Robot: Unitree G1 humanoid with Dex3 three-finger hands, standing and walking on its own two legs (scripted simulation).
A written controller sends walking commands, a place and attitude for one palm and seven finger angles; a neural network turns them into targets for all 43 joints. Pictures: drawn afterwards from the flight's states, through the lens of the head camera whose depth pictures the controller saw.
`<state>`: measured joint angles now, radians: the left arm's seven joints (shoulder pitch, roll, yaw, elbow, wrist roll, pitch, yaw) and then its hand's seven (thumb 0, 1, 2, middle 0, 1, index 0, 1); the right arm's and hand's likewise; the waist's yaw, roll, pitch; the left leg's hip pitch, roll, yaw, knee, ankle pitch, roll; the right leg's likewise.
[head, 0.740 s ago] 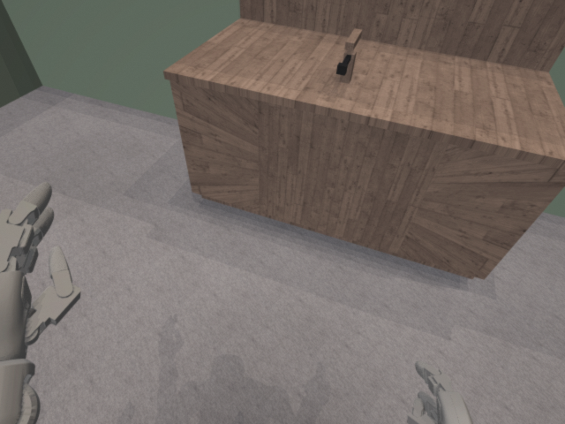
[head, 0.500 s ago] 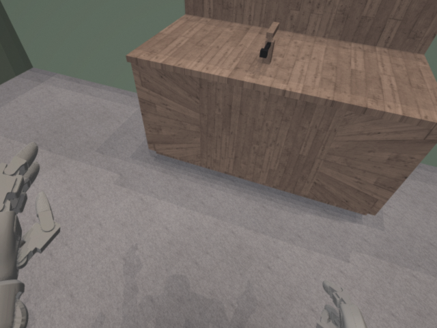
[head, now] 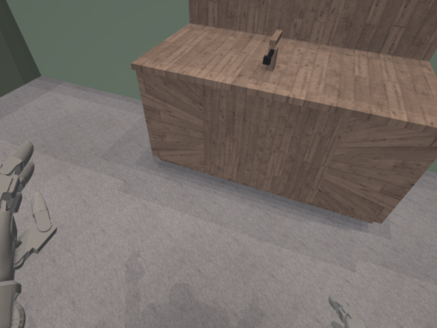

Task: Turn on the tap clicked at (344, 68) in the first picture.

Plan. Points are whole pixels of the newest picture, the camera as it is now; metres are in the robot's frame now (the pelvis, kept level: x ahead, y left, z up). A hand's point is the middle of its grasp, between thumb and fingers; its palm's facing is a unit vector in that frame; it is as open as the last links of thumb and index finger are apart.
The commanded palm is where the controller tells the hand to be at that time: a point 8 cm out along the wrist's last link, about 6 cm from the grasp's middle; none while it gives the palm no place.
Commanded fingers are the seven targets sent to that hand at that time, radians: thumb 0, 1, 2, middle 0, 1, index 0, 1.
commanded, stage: walk to a spot facing it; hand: left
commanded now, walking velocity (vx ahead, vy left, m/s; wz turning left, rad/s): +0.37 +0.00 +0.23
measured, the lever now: (267, 60) +1.11 -0.16 +0.02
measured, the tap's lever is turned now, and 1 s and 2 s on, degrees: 0 0 0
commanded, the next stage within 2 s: turn to face it in 1.00 s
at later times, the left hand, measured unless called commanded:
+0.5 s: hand (80, 156) +0.33 +0.24 +0.18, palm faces +0.40 -0.79 -0.45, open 7.4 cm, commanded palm +0.27 +0.29 +0.18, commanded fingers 0.00 0.90 0.90 -0.20 -0.30 -0.20 -0.30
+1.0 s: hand (103, 118) +0.42 +0.23 +0.19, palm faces +0.60 -0.65 -0.47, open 7.4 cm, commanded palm +0.36 +0.27 +0.18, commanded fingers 0.00 0.90 0.90 -0.20 -0.30 -0.20 -0.30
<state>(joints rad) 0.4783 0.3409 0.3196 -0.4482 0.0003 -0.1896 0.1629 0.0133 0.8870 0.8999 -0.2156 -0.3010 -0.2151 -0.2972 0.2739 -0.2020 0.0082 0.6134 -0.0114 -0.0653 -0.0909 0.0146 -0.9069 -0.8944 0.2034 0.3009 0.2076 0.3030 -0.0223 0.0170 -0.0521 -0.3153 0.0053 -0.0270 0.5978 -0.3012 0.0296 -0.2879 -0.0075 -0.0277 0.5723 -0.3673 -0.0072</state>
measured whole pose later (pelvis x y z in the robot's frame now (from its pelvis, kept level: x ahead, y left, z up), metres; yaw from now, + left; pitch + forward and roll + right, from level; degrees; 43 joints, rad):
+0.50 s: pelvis +0.13 +0.00 +0.01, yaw +4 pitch +1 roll -2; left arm 0.52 0.39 0.37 -0.56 -0.01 -0.23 0.14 0.01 0.89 0.90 -0.21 -0.30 -0.21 -0.30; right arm 0.25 -0.12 0.02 0.63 -0.01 -0.10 -0.05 0.01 -0.91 -0.89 0.21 0.30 0.21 0.30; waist -0.02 0.01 0.02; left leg -0.08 0.05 0.05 0.42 -0.35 0.00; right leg -0.60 -0.08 -0.13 0.92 -0.30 0.03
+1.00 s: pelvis +0.28 -0.05 +0.00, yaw +16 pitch +0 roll +2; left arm 0.51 0.41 0.39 -0.60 -0.02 -0.21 0.17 0.01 0.88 0.90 -0.22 -0.30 -0.22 -0.30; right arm 0.19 -0.25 -0.05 0.56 -0.02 -0.02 -0.08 0.01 -0.91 -0.89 0.20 0.30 0.20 0.30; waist 0.00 -0.04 0.07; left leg -0.53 0.11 0.15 0.85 -0.31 -0.04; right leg -0.23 -0.13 -0.33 0.57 -0.33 -0.06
